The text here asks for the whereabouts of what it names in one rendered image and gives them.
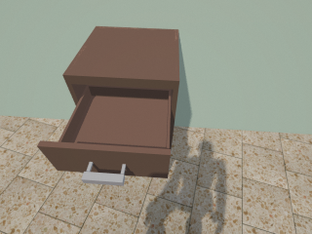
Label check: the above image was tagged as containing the drawer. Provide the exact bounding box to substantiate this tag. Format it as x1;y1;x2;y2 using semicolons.
37;85;172;178

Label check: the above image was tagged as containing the handle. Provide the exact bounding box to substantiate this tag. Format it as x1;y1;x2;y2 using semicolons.
81;162;126;186

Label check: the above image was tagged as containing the cabinet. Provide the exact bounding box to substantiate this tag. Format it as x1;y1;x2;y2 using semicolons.
62;26;179;151

